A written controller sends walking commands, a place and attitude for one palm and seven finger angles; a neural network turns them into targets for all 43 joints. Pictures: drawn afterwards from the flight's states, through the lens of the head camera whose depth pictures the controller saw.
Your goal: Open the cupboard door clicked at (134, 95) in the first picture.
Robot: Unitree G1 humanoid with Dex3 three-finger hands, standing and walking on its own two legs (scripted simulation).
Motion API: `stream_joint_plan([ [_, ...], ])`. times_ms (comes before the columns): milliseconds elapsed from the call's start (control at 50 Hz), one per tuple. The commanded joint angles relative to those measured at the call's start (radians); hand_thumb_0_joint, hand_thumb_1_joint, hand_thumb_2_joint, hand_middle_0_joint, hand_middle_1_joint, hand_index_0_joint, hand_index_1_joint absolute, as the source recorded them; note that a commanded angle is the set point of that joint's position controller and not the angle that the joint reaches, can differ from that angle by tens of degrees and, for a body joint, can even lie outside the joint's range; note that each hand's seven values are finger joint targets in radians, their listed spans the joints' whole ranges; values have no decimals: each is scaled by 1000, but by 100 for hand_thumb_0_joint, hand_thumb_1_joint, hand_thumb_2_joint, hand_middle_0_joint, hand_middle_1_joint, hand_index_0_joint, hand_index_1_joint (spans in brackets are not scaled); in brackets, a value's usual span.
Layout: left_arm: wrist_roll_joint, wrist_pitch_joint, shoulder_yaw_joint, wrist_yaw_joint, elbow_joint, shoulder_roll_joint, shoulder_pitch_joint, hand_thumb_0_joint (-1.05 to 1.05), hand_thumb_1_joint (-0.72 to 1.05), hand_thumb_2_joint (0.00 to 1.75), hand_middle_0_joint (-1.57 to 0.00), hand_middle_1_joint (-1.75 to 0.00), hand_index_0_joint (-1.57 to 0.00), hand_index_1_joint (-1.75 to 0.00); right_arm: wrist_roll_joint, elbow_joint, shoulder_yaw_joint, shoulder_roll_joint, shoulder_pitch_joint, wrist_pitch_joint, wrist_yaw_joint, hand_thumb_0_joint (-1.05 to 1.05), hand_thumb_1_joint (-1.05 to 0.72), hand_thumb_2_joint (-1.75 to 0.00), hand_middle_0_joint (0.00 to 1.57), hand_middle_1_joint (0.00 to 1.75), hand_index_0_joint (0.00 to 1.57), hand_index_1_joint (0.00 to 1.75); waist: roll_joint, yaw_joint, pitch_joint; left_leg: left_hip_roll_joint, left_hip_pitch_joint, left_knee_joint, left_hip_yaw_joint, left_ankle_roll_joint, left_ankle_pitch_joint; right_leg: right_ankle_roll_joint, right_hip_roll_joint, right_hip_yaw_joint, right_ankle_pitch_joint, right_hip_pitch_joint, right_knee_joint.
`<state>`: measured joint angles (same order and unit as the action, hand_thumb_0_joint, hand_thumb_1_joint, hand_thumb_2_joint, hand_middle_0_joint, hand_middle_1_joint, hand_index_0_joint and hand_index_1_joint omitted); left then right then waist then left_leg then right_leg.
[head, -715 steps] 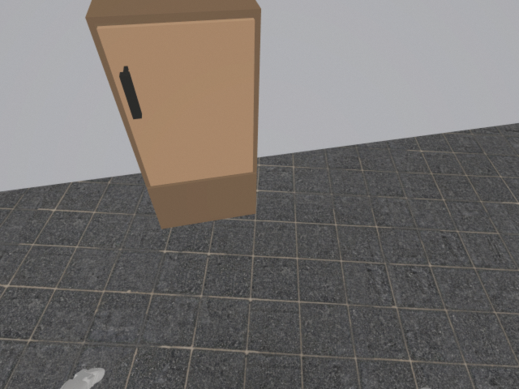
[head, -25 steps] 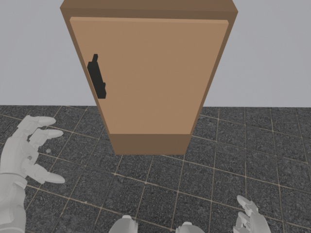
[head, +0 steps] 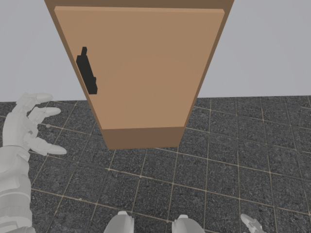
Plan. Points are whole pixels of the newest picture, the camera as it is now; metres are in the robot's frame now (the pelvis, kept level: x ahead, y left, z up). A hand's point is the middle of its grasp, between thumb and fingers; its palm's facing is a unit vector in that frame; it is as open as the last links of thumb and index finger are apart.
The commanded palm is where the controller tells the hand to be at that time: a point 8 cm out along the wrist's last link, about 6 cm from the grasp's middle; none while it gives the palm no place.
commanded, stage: move the hooked fingers beside the handle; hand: left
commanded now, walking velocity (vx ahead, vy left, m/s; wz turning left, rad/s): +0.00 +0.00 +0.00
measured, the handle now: (88, 71) +0.56 +0.22 +0.04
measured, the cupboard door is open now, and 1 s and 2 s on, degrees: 0 0 0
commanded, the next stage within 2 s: slide the fingers in behind the handle in 1.84 s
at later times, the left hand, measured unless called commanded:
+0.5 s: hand (57, 102) +0.43 +0.27 +0.05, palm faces +0.08 -1.00 -0.02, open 14.0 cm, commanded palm +0.41 +0.31 +0.05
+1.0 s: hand (63, 83) +0.50 +0.28 +0.04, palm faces +0.09 -1.00 -0.01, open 14.0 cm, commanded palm +0.49 +0.31 +0.04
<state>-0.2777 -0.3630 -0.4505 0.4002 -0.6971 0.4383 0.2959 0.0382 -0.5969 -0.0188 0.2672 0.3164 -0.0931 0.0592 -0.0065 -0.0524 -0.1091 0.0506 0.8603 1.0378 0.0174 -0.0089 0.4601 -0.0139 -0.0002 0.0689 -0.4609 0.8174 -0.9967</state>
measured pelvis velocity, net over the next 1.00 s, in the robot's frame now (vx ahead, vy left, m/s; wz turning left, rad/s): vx -0.01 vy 0.01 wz -0.04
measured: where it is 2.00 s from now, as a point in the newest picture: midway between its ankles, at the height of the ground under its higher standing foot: outside the picture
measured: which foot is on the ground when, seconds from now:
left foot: down 0.00-1.00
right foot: down 0.00-1.00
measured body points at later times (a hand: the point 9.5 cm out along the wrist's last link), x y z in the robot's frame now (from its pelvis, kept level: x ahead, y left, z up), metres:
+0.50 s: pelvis +0.00 +0.01 -0.01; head +0.11 +0.04 +0.43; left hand +0.42 +0.33 +0.05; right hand +0.06 -0.26 -0.12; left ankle +0.02 +0.11 -0.67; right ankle +0.01 -0.11 -0.67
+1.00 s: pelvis -0.01 +0.01 -0.02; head +0.15 +0.04 +0.40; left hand +0.49 +0.33 +0.05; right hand +0.00 -0.26 -0.12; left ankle +0.02 +0.11 -0.67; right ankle +0.01 -0.11 -0.67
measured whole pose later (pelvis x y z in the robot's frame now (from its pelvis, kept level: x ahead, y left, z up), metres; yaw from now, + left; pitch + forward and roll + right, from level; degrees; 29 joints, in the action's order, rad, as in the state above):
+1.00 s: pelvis -0.01 +0.01 -0.02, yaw -2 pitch +24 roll -4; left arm -0.11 -0.39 -0.54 0.37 -1.19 0.70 0.87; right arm 0.00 -0.62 -0.05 0.28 0.36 0.05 0.04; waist -0.01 -0.18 -0.10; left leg 0.07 1.10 1.16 0.01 -0.02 0.49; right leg 0.00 -0.02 0.07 -0.46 1.04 -1.07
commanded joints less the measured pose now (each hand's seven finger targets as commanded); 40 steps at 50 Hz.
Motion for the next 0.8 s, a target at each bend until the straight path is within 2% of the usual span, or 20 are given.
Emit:
stream_joint_plan([
  [0,-7,-119,-38,10,228,257,354,0,-50,30,-30,-120,-30,-120,-6,94,71,160,44,-33,17,0,-90,-90,20,30,20,30,-135,-2,-392,-29,-288,-121,-41,-12,-312,-9,-29,-45,259,-127,106],
  [20,-2,-119,-51,10,198,284,377,0,-50,30,-30,-120,-30,-120,-6,83,69,166,47,-28,20,0,-90,-90,20,30,20,30,-128,-8,-370,-26,-279,-124,-48,-10,-299,-10,-30,-40,242,-112,106],
  [40,1,-117,-26,11,179,261,414,0,-50,30,-30,-120,-30,-120,-5,78,67,163,45,-24,21,0,-90,-90,20,30,20,30,-121,-18,-357,-28,-267,-122,-48,-13,-276,-7,-29,-40,225,-99,109],
  [80,5,-104,-55,8,120,295,426,0,-50,30,-30,-120,-30,-120,-5,71,68,171,56,-18,25,0,-90,-90,20,30,20,30,-83,-15,-346,-26,-241,-122,-56,-16,-270,-10,-30,-34,217,-98,105],
  [160,24,-78,-51,-5,68,302,472,0,-50,30,-30,-120,-30,-120,-7,71,66,171,64,-1,21,0,-90,-90,20,30,20,30,-122,-11,-369,-25,-265,-124,-57,-10,-297,-8,-24,-29,231,-81,103],
  [200,35,-80,-69,-11,52,331,486,0,-50,30,-30,-120,-30,-120,-10,72,65,173,75,6,17,0,-90,-90,20,30,20,30,-124,-6,-393,-23,-272,-118,-59,-8,-329,-11,-28,-27,250,-83,93],
  [300,54,-100,-40,-26,-18,310,567,0,-50,30,-30,-120,-30,-120,-14,65,63,175,91,25,7,0,-90,-90,20,30,20,30,-115,-30,-386,-17,-269,-104,-63,-8,-332,-9,-33,-24,237,-37,84],
  [320,52,-103,-61,-29,-30,333,590,0,-50,30,-30,-120,-30,-120,-16,59,66,179,98,29,7,0,-90,-90,20,30,20,30,-100,-30,-387,-16,-263,-98,-65,-8,-332,-8,-33,-23,242,-39,82],
  [360,60,-107,-63,-26,-56,344,609,0,-50,30,-30,-120,-30,-120,-18,57,66,182,103,38,4,0,-90,-90,20,30,20,30,-116,-29,-397,-17,-256,-96,-65,-7,-319,-9,-32,-24,230,-34,79],
  [400,66,-114,-39,-18,-54,323,627,0,-50,30,-30,-120,-30,-120,-18,56,69,181,113,47,2,0,-90,-90,20,30,20,30,-136,-34,-426,-13,-300,-90,-71,-5,-354,-11,-35,-22,236,-10,75],
  [440,71,-114,-46,-19,-80,346,664,0,-50,30,-30,-120,-30,-120,-19,46,67,185,118,57,2,0,-90,-90,20,30,20,30,-135,-42,-406,-10,-288,-89,-74,-5,-340,-10,-36,-21,226,7,77],
  [480,75,-114,-19,-22,-113,321,729,0,-50,30,-30,-120,-30,-120,-20,40,64,184,127,63,2,0,-90,-90,20,30,20,30,-122,-61,-383,-10,-277,-83,-83,-9,-322,-12,-37,-17,205,39,72],
  [580,100,-122,-101,-44,-182,454,820,0,-50,30,-30,-120,-30,-120,-27,31,57,197,147,80,10,0,-90,-90,20,30,20,30,-115,-64,-420,-16,-210,-57,-79,-17,-286,-7,-35,-31,199,19,58],
  [600,110,-126,-92,-44,-182,462,850,0,-50,30,-30,-120,-30,-120,-28,28,55,198,150,84,10,0,-90,-90,20,30,20,30,-126,-75,-443,-14,-224,-52,-80,-16,-299,-4,-35,-32,208,24,54],
  [640,119,-134,-105,-45,-179,488,857,0,-50,30,-30,-120,-30,-120,-32,29,53,197,157,89,8,0,-90,-90,20,30,20,30,-159,-67,-477,-14,-235,-42,-77,-15,-327,-5,-36,-36,229,16,46],
  [660,123,-139,-84,-43,-166,474,877,0,-50,30,-30,-120,-30,-120,-33,27,52,195,159,92,6,0,-90,-90,20,30,20,30,-198,-72,-494,-13,-264,-37,-77,-13,-356,-6,-35,-35,244,28,44],
  [680,121,-141,-98,-42,-171,480,862,0,-50,30,-30,-120,-30,-120,-37,26,54,196,172,95,2,0,-90,-90,20,30,20,30,-198,-64,-516,-9,-289,-33,-86,-10,-395,-10,-41,-29,259,31,35],
  [700,124,-137,-87,-37,-185,472,855,0,-50,30,-30,-120,-30,-120,-36,25,53,196,173,100,-1,0,-90,-90,20,30,20,30,-215,-67,-514,-7,-302,-31,-83,-7,-419,-8,-42,-29,272,40,39],
  [720,121,-128,-98,-34,-200,482,840,0,-50,30,-30,-120,-30,-120,-36,24,54,200,179,107,-3,0,-90,-90,20,30,20,30,-182,-68,-516,-6,-286,-28,-82,-10,-415,-5,-43,-28,277,28,40],
  [780,120,-84,-76,-17,-303,475,876,0,-50,30,-30,-120,-30,-120,-32,21,47,201,189,118,1,0,-90,-90,20,30,20,30,-133,-101,-428,-9,-186,-23,-73,-22,-344,0,-44,-33,264,25,52],
])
